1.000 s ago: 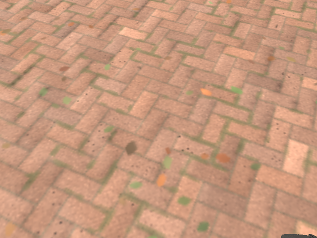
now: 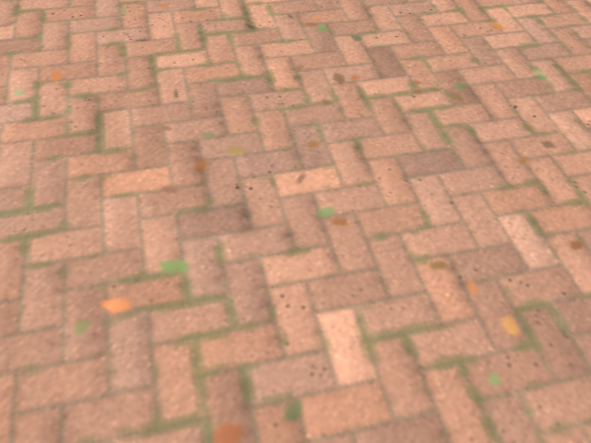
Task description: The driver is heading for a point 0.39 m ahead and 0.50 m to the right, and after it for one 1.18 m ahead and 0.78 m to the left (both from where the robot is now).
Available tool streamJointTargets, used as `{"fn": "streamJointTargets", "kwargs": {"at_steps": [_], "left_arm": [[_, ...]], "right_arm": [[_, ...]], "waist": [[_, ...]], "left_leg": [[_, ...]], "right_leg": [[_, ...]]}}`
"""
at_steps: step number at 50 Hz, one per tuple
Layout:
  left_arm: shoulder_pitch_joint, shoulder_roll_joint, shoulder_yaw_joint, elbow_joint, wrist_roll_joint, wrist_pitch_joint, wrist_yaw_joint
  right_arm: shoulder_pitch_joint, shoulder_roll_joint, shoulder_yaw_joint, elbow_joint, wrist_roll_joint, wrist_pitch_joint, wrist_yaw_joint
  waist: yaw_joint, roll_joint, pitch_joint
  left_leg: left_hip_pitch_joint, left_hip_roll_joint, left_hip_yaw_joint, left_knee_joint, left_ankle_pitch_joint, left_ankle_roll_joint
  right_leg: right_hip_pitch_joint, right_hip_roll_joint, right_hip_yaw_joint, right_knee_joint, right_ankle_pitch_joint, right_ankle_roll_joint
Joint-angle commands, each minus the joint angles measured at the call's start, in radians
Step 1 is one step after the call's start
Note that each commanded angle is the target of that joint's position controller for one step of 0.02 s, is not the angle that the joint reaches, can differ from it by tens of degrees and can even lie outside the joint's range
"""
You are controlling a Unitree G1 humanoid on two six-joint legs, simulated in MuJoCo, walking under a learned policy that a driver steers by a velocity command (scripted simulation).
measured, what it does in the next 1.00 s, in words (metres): walks ahead, turning left: right foot, then left foot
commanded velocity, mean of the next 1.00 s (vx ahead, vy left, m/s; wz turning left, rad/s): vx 0.22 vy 0.00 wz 0.32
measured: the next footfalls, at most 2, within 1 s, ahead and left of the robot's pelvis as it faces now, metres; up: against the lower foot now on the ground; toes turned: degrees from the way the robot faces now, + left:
right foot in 0.26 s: +0.12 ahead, -0.15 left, +0.00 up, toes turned +2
left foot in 0.66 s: +0.35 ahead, +0.11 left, +0.00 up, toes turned +14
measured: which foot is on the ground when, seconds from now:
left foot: down 0.00-0.26, up 0.28-0.64, down 0.66-1.00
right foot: up 0.00-0.24, down 0.26-0.66, up 0.68-1.00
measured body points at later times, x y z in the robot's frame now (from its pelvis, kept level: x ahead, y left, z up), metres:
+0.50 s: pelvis +0.15 -0.04 +0.01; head +0.17 -0.05 +0.46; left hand +0.17 +0.25 -0.10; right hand +0.32 -0.29 -0.11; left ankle +0.22 +0.12 -0.67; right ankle +0.08 -0.15 -0.74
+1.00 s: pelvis +0.27 +0.00 -0.01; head +0.31 +0.02 +0.44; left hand +0.32 +0.32 -0.11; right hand +0.53 -0.20 -0.09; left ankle +0.32 +0.10 -0.74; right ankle +0.39 -0.13 -0.70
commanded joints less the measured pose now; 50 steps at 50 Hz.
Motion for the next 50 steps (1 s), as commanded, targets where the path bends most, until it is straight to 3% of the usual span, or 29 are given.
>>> {"fn": "streamJointTargets", "kwargs": {"at_steps": [1,3,6,9,11,12,13,14,15,16,18,20,22,26,29,31,32,33,34,35,36,37,38,40,42,45,48,50], "left_arm": [[-0.025,0.074,0.025,-0.072,-0.001,-0.016,-0.01],[-0.052,0.018,0.003,-0.075,0.004,-0.038,-0.017],[-0.089,-0.008,-0.014,-0.073,0.009,-0.073,-0.031],[-0.085,0.016,-0.008,-0.058,-0.002,-0.098,-0.042],[-0.003,0.031,0.003,-0.021,-0.01,-0.106,-0.041],[0.061,0.048,0.013,-0.005,-0.011,-0.106,-0.032],[0.187,0.087,0.024,0.012,0.0,-0.105,-0.016],[0.251,0.202,0.051,0.023,0.021,-0.095,-0.009],[0.267,0.177,0.05,0.042,0.026,-0.105,-0.014],[0.223,0.113,0.028,0.042,0.016,-0.118,-0.017],[0.134,0.04,0.004,0.045,0.011,-0.133,-0.019],[0.079,0.014,-0.003,0.046,0.028,-0.139,-0.014],[0.04,0.03,0.004,0.049,0.031,-0.136,-0.003],[0.041,0.084,0.019,0.08,0.016,-0.114,0.018],[0.047,0.12,0.031,0.1,-0.006,-0.104,0.023],[0.027,0.139,0.04,0.097,-0.021,-0.096,0.027],[0.022,0.13,0.037,0.094,-0.026,-0.092,0.026],[0.063,0.101,0.026,0.094,-0.012,-0.097,0.02],[0.158,-0.02,-0.01,0.066,0.058,-0.1,0.005],[0.205,0.041,-0.016,0.071,0.041,-0.106,-0.01],[0.109,0.122,0.005,0.068,0.006,-0.101,-0.017],[0.047,0.111,0.001,0.044,0.0,-0.094,-0.011],[0.027,0.096,-0.002,0.05,0.012,-0.084,0.001],[0.036,0.1,0.002,0.053,0.019,-0.063,0.011],[0.057,0.065,-0.008,0.067,0.025,-0.057,0.016],[0.026,0.047,-0.017,0.066,0.027,-0.051,0.02],[-0.017,0.047,-0.016,0.054,0.021,-0.047,0.013],[-0.038,0.049,-0.013,0.045,0.017,-0.054,0.008]], "right_arm": [[0.033,-0.147,-0.039,-0.054,0.011,-0.014,-0.017],[0.086,-0.145,-0.039,-0.03,0.008,-0.023,-0.007],[0.071,-0.173,-0.045,-0.025,0.025,-0.026,0.009],[0.112,-0.21,-0.055,-0.008,0.043,-0.022,0.024],[0.118,-0.193,-0.047,-0.001,0.051,-0.016,0.028],[0.117,-0.152,-0.034,0.0,0.046,-0.02,0.03],[0.082,-0.07,-0.008,-0.018,0.031,-0.029,0.036],[0.093,-0.006,0.012,-0.071,0.03,-0.05,0.035],[0.06,-0.109,-0.017,-0.078,0.053,-0.058,0.023],[0.064,-0.154,-0.036,-0.07,0.06,-0.058,0.023],[0.073,-0.136,-0.039,-0.048,0.047,-0.048,0.026],[0.068,-0.099,-0.036,-0.044,0.037,-0.037,0.032],[0.067,-0.07,-0.03,-0.057,0.028,-0.028,0.038],[-0.035,-0.023,-0.008,-0.111,0.019,-0.021,0.065],[-0.042,-0.068,-0.026,-0.139,0.02,-0.013,0.087],[0.024,-0.114,-0.048,-0.135,0.016,-0.007,0.092],[0.113,-0.151,-0.069,-0.115,0.015,-0.007,0.086],[0.189,-0.202,-0.09,-0.105,0.015,-0.003,0.064],[0.174,-0.301,-0.098,-0.129,0.011,0.005,0.037],[0.159,-0.291,-0.084,-0.177,-0.004,-0.005,0.046],[0.11,-0.232,-0.074,-0.19,0.005,-0.006,0.053],[0.061,-0.197,-0.064,-0.182,0.022,-0.007,0.049],[0.025,-0.175,-0.057,-0.183,0.03,-0.002,0.043],[-0.031,-0.174,-0.055,-0.195,0.011,0.009,0.033],[-0.047,-0.183,-0.061,-0.196,0.0,0.012,0.024],[-0.04,-0.204,-0.071,-0.193,0.012,0.026,0.005],[-0.055,-0.201,-0.072,-0.199,0.015,0.043,-0.003],[-0.048,-0.198,-0.072,-0.198,0.015,0.051,-0.002]], "waist": [[-0.033,0.187,-0.009],[-0.052,0.185,-0.012],[-0.047,0.209,0.004],[-0.04,0.215,0.01],[0.014,0.185,-0.004],[0.051,0.169,-0.034],[0.114,0.08,-0.105],[0.113,-0.189,-0.156],[0.14,-0.162,-0.096],[0.114,-0.148,-0.019],[0.069,-0.138,0.054],[0.036,-0.103,0.084],[0.012,-0.083,0.062],[0.039,-0.072,0.047],[0.022,-0.068,0.006],[-0.024,-0.063,-0.04],[-0.075,-0.029,-0.09],[-0.11,0.054,-0.147],[-0.014,0.352,-0.234],[-0.033,0.307,-0.465],[-0.072,0.156,-0.394],[-0.049,0.105,-0.262],[-0.025,0.045,-0.181],[0.025,0.083,-0.119],[0.037,0.11,-0.123],[0.023,0.117,-0.152],[0.009,0.15,-0.128],[-0.003,0.175,-0.114]], "left_leg": [[0.2,0.239,-0.29,-0.286,-0.224,0.155],[0.198,0.219,-0.254,-0.313,-0.208,0.17],[0.12,0.195,-0.194,-0.319,-0.098,0.179],[0.072,0.207,-0.212,-0.285,-0.072,0.196],[-0.005,0.193,-0.224,-0.228,-0.086,0.168],[-0.079,0.161,-0.21,-0.165,-0.101,0.13],[-0.215,0.083,-0.145,0.044,-0.181,0.064],[-0.443,-0.015,-0.01,0.339,-0.306,0.006],[-0.532,0.025,-0.068,0.535,-0.345,0.003],[-0.583,0.047,-0.103,0.614,-0.266,0.017],[-0.592,0.074,-0.109,0.627,-0.118,0.011],[-0.52,0.074,-0.102,0.602,-0.018,-0.012],[-0.458,0.064,-0.054,0.53,0.04,-0.046],[-0.277,0.05,0.031,0.242,0.203,-0.044],[-0.21,0.027,0.047,0.161,0.179,0.004],[-0.108,-0.021,0.078,0.116,0.124,0.051],[0.024,-0.058,0.09,0.049,0.18,0.082],[0.211,-0.042,0.03,-0.009,0.386,0.123],[0.486,0.232,-0.33,0.078,0.917,0.263],[0.589,0.388,-0.709,-0.047,0.706,0.448],[0.517,0.33,-0.603,-0.103,0.523,0.4],[0.397,0.274,-0.506,-0.123,0.377,0.341],[0.276,0.233,-0.45,-0.144,0.303,0.298],[0.073,0.177,-0.379,-0.183,0.287,0.267],[0.01,0.149,-0.336,-0.182,0.357,0.264],[-0.005,0.132,-0.344,-0.177,0.248,0.253],[-0.05,0.104,-0.381,-0.193,0.016,0.223],[-0.043,0.099,-0.418,-0.186,-0.036,0.212]], "right_leg": [[-0.226,-0.086,-0.018,0.096,0.066,0.031],[-0.174,-0.084,-0.044,-0.022,0.086,0.029],[0.0,-0.096,-0.102,-0.27,0.105,0.016],[0.154,-0.068,-0.125,-0.459,0.126,0.005],[0.355,-0.061,-0.13,-0.628,0.258,-0.022],[0.497,-0.092,-0.1,-0.641,0.262,-0.037],[0.687,-0.245,0.061,-0.671,0.18,-0.077],[0.791,-0.471,0.377,-0.741,-0.009,-0.195],[0.691,-0.514,0.483,-0.791,-0.177,-0.271],[0.656,-0.467,0.422,-0.811,-0.217,-0.25],[0.58,-0.399,0.251,-0.85,-0.03,-0.206],[0.499,-0.354,0.079,-0.859,0.356,-0.179],[0.455,-0.333,-0.055,-0.832,0.662,-0.174],[0.375,-0.305,-0.198,-0.79,0.769,-0.154],[0.435,-0.346,-0.207,-0.705,0.844,-0.137],[0.456,-0.345,-0.221,-0.558,0.983,-0.115],[0.433,-0.31,-0.246,-0.406,0.972,-0.088],[0.319,-0.245,-0.264,-0.184,0.784,-0.036],[-0.003,-0.102,-0.261,0.19,-0.169,0.035],[-0.108,-0.013,-0.024,0.414,-0.311,0.055],[-0.154,-0.069,0.028,0.424,-0.204,0.041],[-0.188,-0.097,0.007,0.358,-0.115,0.031],[-0.178,-0.129,0.005,0.285,-0.06,0.033],[-0.054,-0.138,0.001,0.16,-0.007,0.033],[0.006,-0.116,-0.021,0.039,0.005,0.049],[0.036,-0.101,-0.009,-0.087,0.07,0.069],[0.069,-0.085,-0.001,-0.183,0.13,0.07],[0.088,-0.076,0.002,-0.249,0.125,0.064]]}}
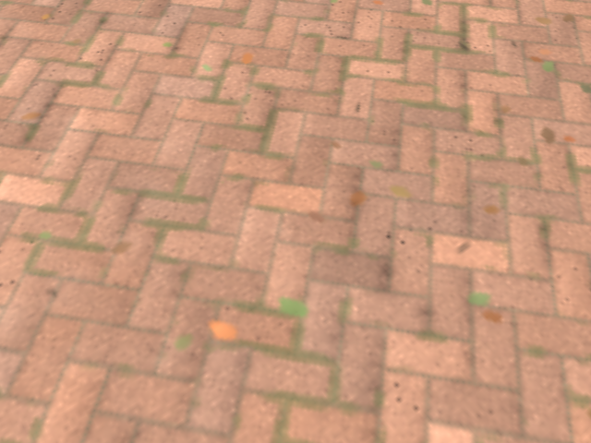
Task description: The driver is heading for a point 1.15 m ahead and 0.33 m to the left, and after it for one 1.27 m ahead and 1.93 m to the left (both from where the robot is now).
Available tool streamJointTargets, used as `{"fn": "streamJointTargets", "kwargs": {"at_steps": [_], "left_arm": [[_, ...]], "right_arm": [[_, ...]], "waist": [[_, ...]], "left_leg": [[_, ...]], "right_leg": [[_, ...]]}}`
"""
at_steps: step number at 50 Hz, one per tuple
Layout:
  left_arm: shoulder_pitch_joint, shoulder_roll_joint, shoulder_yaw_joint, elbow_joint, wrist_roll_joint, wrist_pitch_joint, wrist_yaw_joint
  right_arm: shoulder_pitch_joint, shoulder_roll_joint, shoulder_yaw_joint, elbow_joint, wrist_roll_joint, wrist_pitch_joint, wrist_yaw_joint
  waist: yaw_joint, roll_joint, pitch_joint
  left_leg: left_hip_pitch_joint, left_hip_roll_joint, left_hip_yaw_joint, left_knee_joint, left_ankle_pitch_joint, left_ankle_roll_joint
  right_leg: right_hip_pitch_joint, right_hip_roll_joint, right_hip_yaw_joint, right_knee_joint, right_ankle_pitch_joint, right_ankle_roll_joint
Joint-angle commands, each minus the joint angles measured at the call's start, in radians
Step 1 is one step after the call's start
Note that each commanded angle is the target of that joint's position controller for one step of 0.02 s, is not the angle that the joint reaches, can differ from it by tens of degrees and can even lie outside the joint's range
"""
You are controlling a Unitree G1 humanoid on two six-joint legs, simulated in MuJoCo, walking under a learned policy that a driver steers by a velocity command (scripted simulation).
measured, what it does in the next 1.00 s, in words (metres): steps on the spot, turning left: right foot, then left foot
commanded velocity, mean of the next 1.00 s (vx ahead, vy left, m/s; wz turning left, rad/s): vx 0.08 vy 0.00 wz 0.55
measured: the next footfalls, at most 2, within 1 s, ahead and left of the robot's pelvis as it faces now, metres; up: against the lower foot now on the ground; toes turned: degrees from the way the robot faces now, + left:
right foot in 0.10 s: +0.10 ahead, -0.15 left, +0.00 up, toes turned +10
left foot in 0.52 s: +0.01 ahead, +0.10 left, +0.00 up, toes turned +21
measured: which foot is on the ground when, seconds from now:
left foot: down 0.00-0.10, up 0.12-0.50, down 0.52-0.98, up 1.00-1.00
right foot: up 0.00-0.08, down 0.10-0.52, up 0.54-0.94, down 0.96-1.00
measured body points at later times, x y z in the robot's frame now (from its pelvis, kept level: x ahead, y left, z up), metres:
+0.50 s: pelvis +0.01 -0.02 +0.00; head +0.05 +0.00 +0.45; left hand +0.06 +0.29 -0.10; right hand +0.26 -0.23 -0.08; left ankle -0.03 +0.09 -0.72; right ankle +0.06 -0.16 -0.73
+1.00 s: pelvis +0.09 +0.01 +0.00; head +0.12 +0.02 +0.45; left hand +0.12 +0.34 -0.08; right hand +0.33 -0.18 -0.10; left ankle -0.03 +0.09 -0.73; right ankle +0.20 -0.05 -0.73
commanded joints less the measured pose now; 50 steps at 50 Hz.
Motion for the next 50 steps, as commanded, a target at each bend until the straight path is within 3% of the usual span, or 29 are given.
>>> {"fn": "streamJointTargets", "kwargs": {"at_steps": [1,4,5,6,7,8,9,10,11,14,18,23,25,26,27,28,29,30,31,32,35,39,42,45,47,48,49,50], "left_arm": [[0.035,0.092,0.028,-0.054,-0.006,-0.017,-0.006],[0.08,0.095,0.04,-0.043,-0.011,-0.035,-0.017],[0.106,0.127,0.052,-0.037,-0.005,-0.037,-0.015],[0.11,0.213,0.071,-0.046,0.018,-0.031,-0.008],[0.09,0.238,0.08,-0.04,0.047,-0.023,-0.01],[0.034,0.174,0.062,-0.075,0.045,-0.026,-0.007],[-0.007,0.129,0.051,-0.086,0.03,-0.025,-0.001],[-0.031,0.111,0.046,-0.092,0.014,-0.022,0.004],[-0.031,0.099,0.041,-0.094,0.002,-0.019,0.008],[0.017,0.107,0.042,-0.084,0.01,-0.002,0.018],[0.044,0.158,0.064,-0.076,0.007,0.011,0.015],[0.029,0.193,0.081,-0.065,-0.021,0.01,-0.004],[0.029,0.173,0.078,-0.051,-0.039,0.007,-0.005],[0.083,0.132,0.069,-0.03,-0.027,0.003,-0.009],[0.078,0.055,0.041,-0.076,0.036,-0.001,-0.016],[-0.041,0.102,0.053,-0.109,0.024,-0.008,-0.006],[-0.059,0.136,0.065,-0.113,-0.003,-0.01,-0.006],[-0.056,0.144,0.072,-0.108,-0.013,-0.015,-0.011],[-0.056,0.148,0.077,-0.095,-0.01,-0.019,-0.011],[-0.054,0.149,0.079,-0.095,-0.006,-0.026,-0.013],[-0.047,0.125,0.074,-0.079,-0.009,-0.059,-0.027],[-0.096,0.082,0.056,-0.077,-0.005,-0.074,-0.032],[-0.095,0.084,0.049,-0.075,-0.009,-0.072,-0.043],[-0.062,0.108,0.053,-0.074,-0.009,-0.073,-0.051],[-0.021,0.103,0.052,-0.067,0.004,-0.079,-0.051],[-0.006,0.122,0.053,-0.077,0.021,-0.083,-0.044],[0.015,0.197,0.062,-0.089,0.037,-0.08,-0.037],[0.031,0.154,0.05,-0.053,0.034,-0.064,-0.034]], "right_arm": [[-0.036,-0.159,-0.048,-0.083,0.001,-0.002,-0.006],[-0.046,-0.148,-0.045,-0.085,0.015,0.008,-0.006],[-0.024,-0.126,-0.038,-0.08,0.02,0.009,-0.007],[0.008,-0.076,-0.025,-0.088,0.016,0.008,-0.004],[-0.007,-0.112,-0.038,-0.114,0.02,-0.004,-0.002],[0.025,-0.185,-0.062,-0.087,0.006,-0.01,-0.001],[0.045,-0.193,-0.071,-0.058,0.013,-0.005,0.0],[0.069,-0.165,-0.067,-0.034,0.014,0.006,-0.005],[0.073,-0.143,-0.061,-0.03,0.013,0.015,-0.005],[0.004,-0.091,-0.04,-0.06,0.028,0.02,0.002],[-0.054,-0.061,-0.02,-0.095,0.02,0.018,0.016],[-0.018,-0.085,-0.029,-0.094,0.022,0.028,0.032],[0.056,-0.09,-0.039,-0.065,0.019,0.029,0.033],[0.093,-0.137,-0.056,-0.059,0.019,0.027,0.023],[0.111,-0.273,-0.083,-0.083,0.012,0.021,0.006],[0.143,-0.245,-0.074,-0.088,-0.022,-0.004,0.017],[0.144,-0.208,-0.062,-0.069,-0.018,-0.026,0.022],[0.12,-0.174,-0.054,-0.053,0.006,-0.038,0.018],[0.099,-0.148,-0.043,-0.055,0.019,-0.042,0.013],[0.075,-0.142,-0.034,-0.056,0.018,-0.044,0.007],[0.085,-0.135,-0.028,-0.055,-0.001,-0.058,-0.007],[0.1,-0.168,-0.04,-0.033,0.005,-0.06,-0.015],[0.115,-0.176,-0.043,-0.018,0.009,-0.048,-0.01],[0.103,-0.156,-0.034,-0.013,0.011,-0.036,-0.006],[0.066,-0.122,-0.019,-0.018,0.014,-0.034,-0.009],[0.086,-0.078,-0.004,-0.014,0.002,-0.039,-0.011],[0.166,-0.035,0.011,-0.015,-0.027,-0.045,-0.011],[0.203,-0.041,0.012,-0.013,-0.012,-0.04,-0.02]], "waist": [[0.016,0.148,-0.162],[0.048,0.16,-0.159],[0.054,0.128,-0.16],[0.025,-0.071,-0.162],[0.014,-0.317,-0.111],[0.011,-0.219,-0.108],[-0.004,-0.154,-0.104],[-0.01,-0.125,-0.099],[0.002,-0.124,-0.088],[0.045,-0.151,-0.08],[0.082,-0.184,-0.117],[0.061,-0.199,-0.129],[0.016,-0.161,-0.136],[0.015,-0.035,-0.151],[0.045,0.325,-0.157],[-0.053,0.263,-0.209],[-0.045,0.175,-0.173],[-0.023,0.143,-0.124],[-0.018,0.127,-0.086],[-0.002,0.147,-0.052],[0.007,0.145,-0.057],[-0.006,0.145,-0.03],[-0.015,0.154,-0.058],[0.003,0.148,-0.091],[0.046,0.127,-0.094],[0.049,0.081,-0.124],[0.003,-0.107,-0.201],[-0.011,-0.251,-0.228]], "left_leg": [[0.083,0.237,-0.319,-0.161,-0.161,0.148],[0.1,0.212,-0.355,-0.097,-0.122,0.109],[0.052,0.171,-0.328,-0.042,-0.177,0.067],[-0.081,0.077,-0.188,0.152,-0.363,0.001],[-0.21,-0.031,-0.007,0.386,-0.504,-0.051],[-0.209,0.033,-0.034,0.568,-0.466,-0.085],[-0.203,0.042,-0.02,0.639,-0.407,-0.102],[-0.212,0.05,-0.003,0.695,-0.359,-0.123],[-0.238,0.059,0.005,0.743,-0.325,-0.14],[-0.246,0.091,0.079,0.658,-0.275,-0.168],[-0.141,0.142,0.123,0.444,-0.312,-0.167],[0.032,0.135,0.188,0.184,-0.26,-0.11],[0.19,0.101,0.209,-0.034,-0.094,-0.05],[0.344,0.151,0.099,-0.104,0.086,-0.008],[0.512,0.437,-0.289,-0.081,0.521,0.13],[0.433,0.51,-0.405,-0.132,0.344,0.293],[0.424,0.456,-0.356,-0.18,0.042,0.268],[0.399,0.403,-0.325,-0.213,-0.247,0.214],[0.376,0.377,-0.323,-0.248,-0.404,0.185],[0.339,0.354,-0.316,-0.277,-0.44,0.176],[0.331,0.314,-0.273,-0.303,-0.348,0.163],[0.27,0.264,-0.204,-0.246,-0.121,0.151],[0.234,0.273,-0.203,-0.181,0.04,0.15],[0.238,0.291,-0.258,-0.111,0.124,0.133],[0.217,0.254,-0.264,-0.047,0.094,0.086],[0.186,0.207,-0.239,0.012,0.041,0.038],[0.099,0.108,-0.146,0.164,-0.199,-0.022],[0.01,0.065,-0.066,0.26,-0.478,-0.081]], "right_leg": [[0.119,0.03,-0.024,-0.084,0.013,-0.007],[0.24,0.04,-0.045,-0.328,0.093,-0.045],[0.333,-0.025,-0.01,-0.425,0.142,-0.076],[0.423,-0.243,0.196,-0.499,0.144,-0.171],[0.358,-0.374,0.401,-0.555,0.265,-0.312],[0.342,-0.381,0.363,-0.534,0.312,-0.335],[0.338,-0.322,0.256,-0.508,0.328,-0.294],[0.357,-0.266,0.176,-0.489,0.328,-0.259],[0.374,-0.256,0.134,-0.482,0.365,-0.259],[0.426,-0.225,0.03,-0.491,0.406,-0.275],[0.474,-0.268,-0.018,-0.476,0.453,-0.295],[0.44,-0.306,-0.06,-0.43,0.489,-0.278],[0.373,-0.275,-0.121,-0.333,0.417,-0.209],[0.245,-0.221,-0.2,-0.191,0.263,-0.127],[-0.077,-0.077,-0.283,0.134,-0.279,-0.013],[-0.166,-0.009,-0.115,0.302,-0.36,-0.003],[-0.203,-0.036,-0.071,0.347,-0.278,-0.021],[-0.233,-0.058,-0.061,0.31,-0.175,-0.042],[-0.245,-0.069,-0.058,0.273,-0.103,-0.047],[-0.232,-0.064,-0.057,0.238,-0.034,-0.044],[-0.175,-0.032,-0.07,0.112,0.105,-0.036],[-0.051,0.014,-0.07,-0.129,0.153,-0.013],[0.055,0.025,-0.078,-0.203,0.149,-0.007],[0.152,0.027,-0.075,-0.255,0.148,-0.033],[0.274,0.013,-0.081,-0.405,0.281,-0.071],[0.381,-0.069,-0.013,-0.449,0.428,-0.1],[0.536,-0.232,0.143,-0.409,0.702,-0.177],[0.558,-0.334,0.308,-0.435,0.656,-0.321]]}}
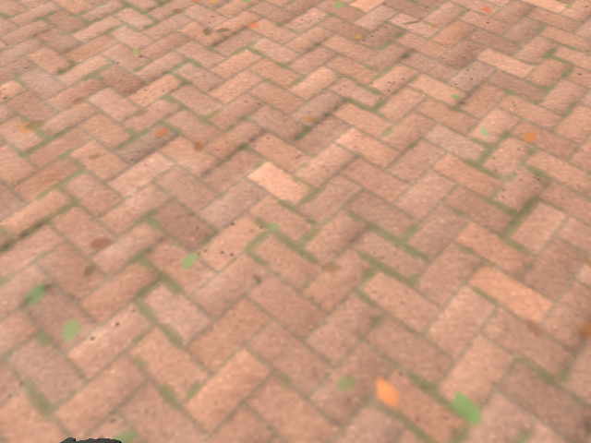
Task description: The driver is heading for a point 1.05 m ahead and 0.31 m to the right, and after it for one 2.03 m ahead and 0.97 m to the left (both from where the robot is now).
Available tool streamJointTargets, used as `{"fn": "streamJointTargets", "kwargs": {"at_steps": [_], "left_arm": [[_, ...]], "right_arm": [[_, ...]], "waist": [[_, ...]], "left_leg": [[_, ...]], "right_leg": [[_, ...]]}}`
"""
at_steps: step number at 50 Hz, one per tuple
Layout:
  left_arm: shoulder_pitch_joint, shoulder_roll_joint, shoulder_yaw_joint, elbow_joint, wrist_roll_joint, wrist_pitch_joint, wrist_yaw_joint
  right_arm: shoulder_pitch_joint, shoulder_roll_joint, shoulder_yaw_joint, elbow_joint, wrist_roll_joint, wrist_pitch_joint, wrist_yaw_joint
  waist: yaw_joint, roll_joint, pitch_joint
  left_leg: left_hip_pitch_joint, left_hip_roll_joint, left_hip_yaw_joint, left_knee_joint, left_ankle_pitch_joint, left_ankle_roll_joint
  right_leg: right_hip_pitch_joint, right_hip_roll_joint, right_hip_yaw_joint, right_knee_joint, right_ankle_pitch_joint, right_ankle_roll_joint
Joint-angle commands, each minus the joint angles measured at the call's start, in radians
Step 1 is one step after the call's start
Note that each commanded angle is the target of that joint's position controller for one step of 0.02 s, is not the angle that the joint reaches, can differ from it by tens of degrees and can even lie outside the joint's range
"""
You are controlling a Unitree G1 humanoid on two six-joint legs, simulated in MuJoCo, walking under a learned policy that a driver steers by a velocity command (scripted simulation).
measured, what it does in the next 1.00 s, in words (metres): walks ahead: left foot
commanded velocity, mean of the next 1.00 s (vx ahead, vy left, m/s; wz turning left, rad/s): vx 0.11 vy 0.00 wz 0.06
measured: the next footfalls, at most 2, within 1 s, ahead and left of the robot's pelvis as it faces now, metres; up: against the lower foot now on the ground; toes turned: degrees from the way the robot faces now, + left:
left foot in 0.24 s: +0.06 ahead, +0.15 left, +0.00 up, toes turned -2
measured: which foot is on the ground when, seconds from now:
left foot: up 0.00-0.22, down 0.24-0.86, up 0.88-1.00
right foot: down 0.00-1.00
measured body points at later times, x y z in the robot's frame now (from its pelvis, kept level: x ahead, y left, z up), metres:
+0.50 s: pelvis +0.05 +0.01 +0.00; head +0.06 +0.02 +0.45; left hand +0.18 +0.27 -0.12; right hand +0.18 -0.25 -0.11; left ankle +0.02 +0.15 -0.73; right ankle +0.06 -0.12 -0.73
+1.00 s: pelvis +0.13 -0.01 +0.01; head +0.14 -0.02 +0.46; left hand +0.12 +0.27 -0.13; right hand +0.24 -0.27 -0.12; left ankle +0.08 +0.13 -0.65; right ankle +0.06 -0.11 -0.73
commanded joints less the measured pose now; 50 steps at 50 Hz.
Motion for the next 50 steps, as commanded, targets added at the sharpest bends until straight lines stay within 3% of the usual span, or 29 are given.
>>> {"fn": "streamJointTargets", "kwargs": {"at_steps": [1,2,3,4,6,8,11,12,13,14,15,16,20,32,33,35,36,38,40,42,43,44,45,46,47,49,50], "left_arm": [[0.061,0.1,0.014,-0.041,-0.006,0.002,0.005],[0.058,0.093,0.008,-0.034,-0.011,0.004,0.004],[0.036,0.102,0.006,-0.035,-0.013,0.005,0.002],[-0.001,0.109,0.005,-0.036,-0.015,0.007,0.003],[-0.051,0.108,0.002,-0.033,-0.009,0.018,0.008],[-0.051,0.104,0.001,-0.025,-0.01,0.029,0.01],[-0.034,0.087,-0.01,-0.005,-0.027,0.037,0.008],[-0.001,0.07,-0.018,0.008,-0.025,0.031,0.005],[0.018,0.064,-0.023,0.012,-0.011,0.024,-0.002],[0.043,0.058,-0.022,0.019,-0.008,0.021,-0.006],[0.007,0.079,-0.022,0.026,-0.007,0.022,-0.006],[-0.01,0.078,-0.021,0.028,-0.013,0.024,-0.005],[0.013,0.071,-0.022,0.056,-0.021,0.033,0.005],[0.029,0.089,-0.015,0.163,-0.027,0.058,0.027],[0.045,0.082,-0.017,0.179,-0.027,0.061,0.029],[0.05,0.083,-0.013,0.197,-0.035,0.064,0.031],[0.036,0.079,-0.013,0.193,-0.037,0.059,0.031],[0.01,0.059,-0.017,0.177,-0.046,0.028,0.025],[0.006,0.055,-0.016,0.17,-0.056,-0.011,0.012],[0.133,0.065,-0.008,0.223,-0.064,-0.034,-0.002],[0.236,0.11,0.007,0.269,-0.061,-0.042,-0.007],[0.344,0.203,0.035,0.306,-0.062,-0.046,-0.01],[0.412,0.24,0.042,0.305,-0.044,-0.051,-0.018],[0.368,0.18,0.024,0.293,-0.032,-0.058,-0.017],[0.334,0.145,0.016,0.277,-0.033,-0.059,-0.014],[0.305,0.094,-0.003,0.267,-0.036,-0.047,-0.008],[0.312,0.073,-0.012,0.269,-0.034,-0.036,-0.004]], "right_arm": [[0.055,-0.106,-0.016,-0.068,-0.005,-0.005,-0.018],[0.017,-0.132,-0.028,-0.067,0.002,0.005,-0.022],[0.015,-0.127,-0.032,-0.052,0.002,0.017,-0.024],[0.014,-0.118,-0.031,-0.047,0.0,0.025,-0.022],[0.013,-0.065,-0.016,-0.031,0.004,0.027,-0.016],[-0.002,-0.03,-0.003,-0.017,0.003,0.02,-0.011],[0.005,-0.029,-0.003,0.007,-0.001,0.015,-0.006],[-0.024,-0.055,-0.004,-0.007,-0.016,0.014,-0.007],[-0.046,-0.108,-0.013,-0.028,-0.018,0.016,-0.011],[-0.069,-0.135,-0.023,-0.009,-0.01,0.018,-0.008],[-0.081,-0.089,-0.015,-0.019,-0.011,0.014,0.0],[-0.074,-0.064,-0.007,-0.01,-0.017,0.01,0.001],[-0.047,-0.059,-0.003,0.008,-0.012,-0.009,-0.003],[-0.041,-0.046,0.004,0.055,-0.009,-0.016,-0.006],[-0.022,-0.04,0.005,0.071,-0.008,-0.015,-0.007],[-0.01,-0.061,-0.004,0.084,0.002,-0.011,-0.008],[-0.004,-0.067,-0.005,0.084,0.004,-0.013,-0.009],[0.038,-0.094,-0.012,0.093,0.013,-0.031,-0.007],[0.045,-0.117,-0.019,0.104,0.024,-0.05,-0.004],[-0.042,-0.091,-0.009,0.081,0.022,-0.056,-0.001],[-0.12,-0.049,0.003,0.045,0.021,-0.062,0.0],[-0.147,0.002,0.014,0.009,0.016,-0.08,-0.001],[-0.148,-0.029,0.006,-0.008,0.026,-0.102,-0.008],[-0.118,-0.063,-0.005,0.004,0.048,-0.115,-0.003],[-0.106,-0.052,-0.002,0.016,0.054,-0.121,0.006],[-0.148,-0.044,-0.006,0.013,0.035,-0.123,0.022],[-0.158,-0.032,-0.006,0.007,0.027,-0.122,0.033]], "waist": [[0.031,-0.234,-0.15],[0.044,-0.201,-0.122],[0.036,-0.171,-0.109],[0.026,-0.16,-0.088],[0.007,-0.167,-0.064],[0.022,-0.183,-0.081],[0.007,-0.153,-0.105],[0.02,-0.122,-0.108],[0.046,-0.047,-0.1],[0.084,0.067,-0.074],[0.048,0.04,-0.049],[0.041,0.026,-0.037],[0.041,0.028,-0.039],[0.049,-0.02,-0.027],[0.048,-0.016,-0.048],[0.045,0.018,-0.002],[0.037,0.042,0.05],[0.021,0.124,0.123],[0.032,0.162,0.167],[0.108,0.141,0.135],[0.148,0.049,0.118],[0.162,-0.199,0.085],[0.194,-0.312,0.051],[0.149,-0.189,0.066],[0.125,-0.142,0.073],[0.112,-0.095,0.084],[0.108,-0.11,0.076]], "left_leg": [[-0.254,0.049,0.016,0.256,-0.244,-0.073],[-0.285,0.055,0.024,0.338,-0.233,-0.094],[-0.284,0.067,0.027,0.382,-0.205,-0.111],[-0.268,0.088,0.031,0.372,-0.161,-0.119],[-0.174,0.101,0.087,0.249,-0.099,-0.124],[-0.083,0.095,0.133,0.105,-0.01,-0.118],[0.06,0.079,0.169,-0.177,0.266,-0.088],[0.119,0.112,0.118,-0.193,0.365,-0.071],[0.135,0.178,0.058,-0.174,0.477,-0.039],[0.055,0.159,0.071,-0.128,0.346,0.003],[0.014,0.14,0.08,-0.136,0.268,0.012],[0.005,0.137,0.081,-0.142,0.266,0.003],[0.017,0.126,0.092,-0.121,0.395,-0.017],[0.015,0.112,0.107,-0.129,0.432,-0.011],[0.025,0.102,0.117,-0.138,0.34,-0.007],[-0.016,0.1,0.093,-0.164,0.005,0.035],[-0.052,0.125,0.044,-0.203,-0.176,0.065],[-0.064,0.233,-0.123,-0.306,-0.368,0.136],[-0.077,0.32,-0.249,-0.354,-0.351,0.189],[-0.146,0.263,-0.145,-0.278,-0.196,0.142],[-0.21,0.171,-0.005,-0.137,-0.063,0.082],[-0.368,0.03,0.178,0.174,0.038,0.0],[-0.554,0.007,0.144,0.432,-0.148,-0.026],[-0.633,0.058,0.083,0.563,-0.161,-0.006],[-0.678,0.097,0.087,0.607,-0.087,0.016],[-0.706,0.164,0.128,0.563,0.053,0.031],[-0.662,0.177,0.151,0.513,0.103,0.024]], "right_leg": [[0.343,-0.384,0.458,-0.138,0.37,-0.267],[0.326,-0.358,0.43,-0.148,0.296,-0.251],[0.296,-0.331,0.38,-0.151,0.25,-0.229],[0.249,-0.316,0.341,-0.162,0.218,-0.214],[0.162,-0.246,0.229,-0.172,0.224,-0.182],[0.148,-0.207,0.162,-0.15,0.28,-0.18],[0.141,-0.183,0.132,-0.105,0.222,-0.154],[0.105,-0.166,0.131,-0.106,0.136,-0.105],[0.076,-0.129,0.098,-0.083,0.015,-0.055],[0.099,-0.064,0.03,-0.089,-0.073,-0.018],[0.119,-0.057,0.02,-0.062,-0.073,0.001],[0.116,-0.057,0.017,-0.048,-0.046,-0.001],[0.133,-0.063,0.015,-0.012,0.102,-0.008],[0.182,-0.067,0.018,-0.01,0.144,0.012],[0.19,-0.053,0.002,-0.007,0.058,0.012],[0.121,-0.004,-0.043,0.042,-0.25,0.0],[0.056,0.003,-0.048,0.066,-0.353,-0.008],[-0.055,0.008,-0.067,0.172,-0.358,-0.019],[-0.076,-0.017,-0.048,0.201,-0.301,-0.05],[0.112,-0.027,-0.03,0.044,-0.246,-0.086],[0.21,-0.07,0.073,-0.042,-0.257,-0.108],[0.381,-0.201,0.359,-0.161,-0.266,-0.184],[0.506,-0.384,0.674,-0.276,-0.155,-0.301],[0.526,-0.407,0.656,-0.257,-0.091,-0.31],[0.538,-0.381,0.566,-0.245,-0.064,-0.286],[0.519,-0.332,0.393,-0.267,0.061,-0.229],[0.488,-0.294,0.319,-0.287,0.115,-0.205]]}}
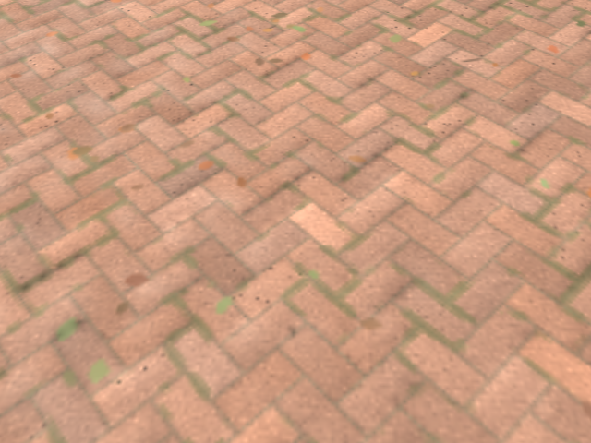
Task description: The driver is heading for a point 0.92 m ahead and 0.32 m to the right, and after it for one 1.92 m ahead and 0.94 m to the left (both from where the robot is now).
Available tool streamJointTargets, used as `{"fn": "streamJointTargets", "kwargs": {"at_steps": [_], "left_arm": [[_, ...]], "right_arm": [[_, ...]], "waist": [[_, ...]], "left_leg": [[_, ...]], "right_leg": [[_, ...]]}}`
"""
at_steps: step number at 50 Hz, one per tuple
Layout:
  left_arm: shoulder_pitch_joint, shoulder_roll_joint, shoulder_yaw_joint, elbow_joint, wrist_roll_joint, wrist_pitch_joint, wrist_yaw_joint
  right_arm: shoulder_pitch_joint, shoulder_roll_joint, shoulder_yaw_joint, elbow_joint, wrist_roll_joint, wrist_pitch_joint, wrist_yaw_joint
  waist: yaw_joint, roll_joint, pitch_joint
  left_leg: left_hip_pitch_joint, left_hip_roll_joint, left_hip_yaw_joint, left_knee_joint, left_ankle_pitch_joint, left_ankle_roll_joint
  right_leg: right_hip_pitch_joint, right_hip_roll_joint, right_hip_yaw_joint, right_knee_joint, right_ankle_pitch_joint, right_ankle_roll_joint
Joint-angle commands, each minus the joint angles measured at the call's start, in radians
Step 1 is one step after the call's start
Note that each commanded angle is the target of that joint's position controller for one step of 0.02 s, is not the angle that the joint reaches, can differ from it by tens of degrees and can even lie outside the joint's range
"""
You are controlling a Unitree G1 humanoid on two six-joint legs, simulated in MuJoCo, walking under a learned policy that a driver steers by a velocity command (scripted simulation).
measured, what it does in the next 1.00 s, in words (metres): walks ahead, turning right: left foot, then right foot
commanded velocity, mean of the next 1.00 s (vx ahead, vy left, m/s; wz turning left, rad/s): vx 0.47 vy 0.00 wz -0.38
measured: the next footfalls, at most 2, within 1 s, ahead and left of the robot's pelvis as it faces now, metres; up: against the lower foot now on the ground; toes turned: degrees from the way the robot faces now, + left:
left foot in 0.26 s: +0.31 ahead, +0.15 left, +0.00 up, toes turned -1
right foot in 0.82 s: +0.55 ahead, -0.16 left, +0.00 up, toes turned -23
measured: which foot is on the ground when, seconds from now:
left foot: up 0.00-0.24, down 0.26-0.80, up 0.82-1.00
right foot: down 0.00-0.28, up 0.30-0.80, down 0.82-1.00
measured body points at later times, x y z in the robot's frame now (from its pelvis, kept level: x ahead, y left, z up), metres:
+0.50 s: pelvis +0.25 +0.06 +0.01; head +0.26 +0.06 +0.46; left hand +0.38 +0.33 -0.12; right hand +0.29 -0.22 -0.11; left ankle +0.27 +0.15 -0.74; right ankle +0.26 -0.10 -0.65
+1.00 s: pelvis +0.50 -0.07 +0.00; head +0.53 -0.10 +0.45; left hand +0.71 +0.14 -0.10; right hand +0.53 -0.38 -0.11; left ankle +0.57 +0.10 -0.65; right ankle +0.51 -0.14 -0.74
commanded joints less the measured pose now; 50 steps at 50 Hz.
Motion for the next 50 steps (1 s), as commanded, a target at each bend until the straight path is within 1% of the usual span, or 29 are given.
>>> {"fn": "streamJointTargets", "kwargs": {"at_steps": [1,5,7,9,11,12,13,14,15,16,17,18,19,21,25,31,34,36,38,39,40,41,42,43,44,45,46,47,50], "left_arm": [[0.049,0.101,0.008,-0.031,0.002,0.011,0.013],[0.046,0.16,0.012,-0.048,0.002,0.024,0.043],[0.074,0.19,0.021,-0.043,-0.006,0.019,0.046],[0.082,0.185,0.024,-0.038,-0.018,0.019,0.045],[0.067,0.201,0.033,-0.046,-0.016,0.026,0.043],[0.056,0.205,0.035,-0.052,-0.011,0.031,0.041],[0.053,0.189,0.029,-0.064,0.001,0.036,0.039],[0.067,0.124,0.007,-0.098,0.029,0.038,0.037],[0.212,-0.016,-0.025,-0.106,-0.003,0.023,0.037],[0.143,0.12,0.008,-0.104,-0.034,0.014,0.035],[0.049,0.16,0.025,-0.136,-0.049,0.012,0.035],[0.012,0.144,0.025,-0.14,-0.04,0.014,0.042],[0.004,0.127,0.03,-0.139,-0.025,0.02,0.044],[0.032,0.089,0.034,-0.135,-0.028,0.046,0.042],[-0.056,0.073,0.038,-0.2,-0.015,0.078,0.042],[-0.245,0.053,0.022,-0.282,-0.006,0.058,-0.001],[-0.334,0.053,0.016,-0.337,-0.009,0.056,-0.02],[-0.36,0.065,0.02,-0.369,-0.01,0.057,-0.03],[-0.318,0.099,0.037,-0.384,-0.011,0.063,-0.034],[-0.226,0.132,0.057,-0.371,-0.014,0.066,-0.032],[-0.065,0.184,0.089,-0.333,-0.018,0.068,-0.023],[0.102,0.277,0.129,-0.294,-0.021,0.081,0.0],[0.06,0.383,0.139,-0.306,-0.026,0.072,0.004],[0.083,0.286,0.111,-0.339,-0.012,0.054,-0.003],[0.045,0.23,0.094,-0.329,-0.001,0.039,-0.007],[-0.018,0.202,0.085,-0.337,-0.005,0.031,-0.006],[-0.089,0.166,0.075,-0.353,-0.004,0.031,-0.003],[-0.127,0.145,0.066,-0.373,0.009,0.029,0.002],[-0.119,0.165,0.07,-0.376,0.001,0.024,0.016]], "right_arm": [[-0.159,-0.048,-0.013,-0.123,-0.012,-0.031,0.027],[-0.289,0.015,0.017,-0.17,-0.012,-0.027,0.046],[-0.321,-0.017,0.011,-0.184,-0.005,-0.023,0.047],[-0.332,-0.053,0.001,-0.196,-0.002,-0.023,0.045],[-0.269,-0.097,-0.019,-0.186,-0.006,-0.027,0.04],[-0.171,-0.127,-0.036,-0.158,-0.007,-0.027,0.033],[-0.011,-0.163,-0.058,-0.112,-0.005,-0.023,0.023],[0.161,-0.235,-0.078,-0.084,-0.02,-0.014,0.008],[0.173,-0.275,-0.074,-0.07,-0.043,-0.014,0.023],[0.117,-0.167,-0.048,-0.077,-0.035,-0.022,0.027],[0.033,-0.125,-0.035,-0.077,-0.025,-0.029,0.027],[-0.029,-0.106,-0.029,-0.074,-0.026,-0.035,0.03],[-0.068,-0.084,-0.027,-0.065,-0.036,-0.041,0.034],[-0.107,-0.053,-0.023,-0.045,-0.046,-0.055,0.035],[-0.101,-0.088,-0.037,-0.005,-0.045,-0.068,0.023],[-0.044,-0.147,-0.053,0.029,-0.039,-0.045,0.0],[0.013,-0.167,-0.061,0.053,-0.024,-0.024,0.0],[0.029,-0.181,-0.067,0.062,-0.014,-0.006,0.001],[0.011,-0.211,-0.074,0.055,-0.009,0.01,-0.001],[-0.003,-0.221,-0.076,0.05,-0.006,0.02,-0.003],[-0.02,-0.216,-0.071,0.041,-0.002,0.027,-0.006],[-0.003,-0.174,-0.052,0.021,-0.025,0.02,-0.009],[0.09,-0.017,-0.003,-0.037,-0.056,-0.011,0.007],[-0.03,-0.106,-0.015,-0.047,-0.014,-0.053,0.018],[-0.126,-0.152,-0.028,-0.078,0.021,-0.072,0.023],[-0.128,-0.139,-0.022,-0.076,0.008,-0.081,0.016],[-0.118,-0.143,-0.028,-0.06,-0.02,-0.08,0.008],[-0.093,-0.15,-0.034,-0.054,-0.029,-0.069,0.009],[-0.089,-0.117,-0.031,-0.06,-0.047,-0.037,0.012]], "waist": [[0.029,-0.122,0.081],[0.045,-0.112,0.103],[0.044,-0.136,0.113],[0.021,-0.131,0.131],[-0.037,-0.135,0.087],[-0.096,-0.132,0.017],[-0.172,-0.121,-0.089],[-0.221,0.011,-0.249],[-0.126,0.313,-0.39],[-0.14,0.207,-0.257],[-0.122,0.146,-0.109],[-0.093,0.069,-0.048],[-0.066,0.059,-0.019],[-0.024,0.079,-0.008],[-0.013,0.031,0.06],[-0.078,-0.016,0.098],[-0.111,-0.02,0.117],[-0.109,-0.007,0.113],[-0.065,0.034,0.052],[-0.008,0.05,-0.01],[0.083,0.037,-0.095],[0.143,-0.066,-0.193],[0.004,-0.311,-0.285],[0.086,-0.164,-0.373],[0.09,-0.117,-0.221],[0.04,-0.044,-0.14],[-0.003,-0.025,-0.088],[-0.037,-0.051,-0.074],[-0.059,-0.043,-0.047]], "left_leg": [[-0.382,0.09,0.001,-0.061,0.127,-0.003],[-0.174,0.043,0.072,-0.392,0.314,-0.043],[-0.089,0.027,0.07,-0.477,0.379,-0.039],[-0.063,0.025,0.035,-0.533,0.396,-0.018],[0.033,0.001,0.033,-0.56,0.367,0.012],[0.174,-0.02,0.047,-0.57,0.349,0.034],[0.401,-0.016,0.047,-0.566,0.329,0.056],[0.691,0.197,-0.183,-0.551,0.213,0.111],[0.845,0.423,-0.682,-0.769,-0.102,0.242],[0.71,0.393,-0.721,-0.871,-0.224,0.205],[0.577,0.371,-0.544,-0.876,-0.167,0.169],[0.456,0.331,-0.405,-0.889,0.001,0.153],[0.369,0.289,-0.292,-0.909,0.122,0.14],[0.286,0.249,-0.155,-0.959,0.219,0.137],[0.257,0.263,-0.026,-1.019,0.297,0.17],[0.339,0.25,0.152,-1.023,0.393,0.153],[0.452,0.274,0.19,-0.983,0.43,0.14],[0.524,0.29,0.211,-0.925,0.533,0.125],[0.559,0.291,0.24,-0.787,0.876,0.101],[0.548,0.279,0.257,-0.641,1.033,0.086],[0.467,0.242,0.285,-0.426,1.057,0.054],[0.215,0.199,0.284,-0.112,0.756,0.001],[-0.231,-0.014,0.165,0.228,-0.165,-0.062],[-0.333,-0.021,-0.06,0.316,-0.186,-0.039],[-0.408,0.024,-0.062,0.287,-0.079,-0.011],[-0.367,0.071,-0.062,0.201,0.012,0.002],[-0.295,0.103,-0.063,0.113,0.063,-0.005],[-0.223,0.123,-0.072,0.071,0.1,-0.011],[-0.176,0.113,-0.044,-0.044,0.161,-0.061]], "right_leg": [[0.218,-0.259,0.277,-0.259,0.342,-0.166],[0.033,-0.197,0.127,-0.321,0.356,-0.145],[0.005,-0.226,0.128,-0.351,0.329,-0.144],[0.035,-0.26,0.148,-0.332,0.373,-0.132],[0.083,-0.272,0.146,-0.23,0.604,-0.108],[0.072,-0.245,0.119,-0.098,0.753,-0.087],[-0.01,-0.193,0.092,0.099,0.766,-0.058],[-0.215,-0.12,0.063,0.422,0.447,-0.026],[-0.473,0.035,0.079,0.74,-0.213,0.011],[-0.555,-0.018,0.152,0.857,-0.194,0.003],[-0.603,-0.065,0.123,0.869,-0.096,-0.008],[-0.565,-0.111,0.108,0.842,-0.012,-0.008],[-0.521,-0.139,0.113,0.796,0.042,-0.006],[-0.445,-0.167,0.112,0.757,0.083,-0.001],[-0.553,-0.181,0.123,0.661,0.172,0.024],[-0.575,-0.16,0.03,0.336,0.403,0.031],[-0.606,-0.15,-0.008,0.24,0.369,0.006],[-0.604,-0.128,-0.041,0.205,0.289,-0.02],[-0.492,-0.062,-0.1,0.198,0.187,-0.058],[-0.366,-0.015,-0.128,0.195,0.148,-0.084],[-0.136,0.037,-0.137,0.136,0.193,-0.122],[0.181,-0.058,0.055,0.113,0.187,-0.18],[0.483,-0.312,0.649,-0.005,-0.023,-0.373],[0.513,-0.365,0.836,-0.16,-0.115,-0.385],[0.417,-0.341,0.689,-0.179,-0.022,-0.328],[0.27,-0.297,0.561,-0.169,0.093,-0.293],[0.136,-0.253,0.455,-0.174,0.207,-0.268],[0.05,-0.226,0.4,-0.194,0.292,-0.259],[-0.063,-0.19,0.312,-0.23,0.444,-0.268]]}}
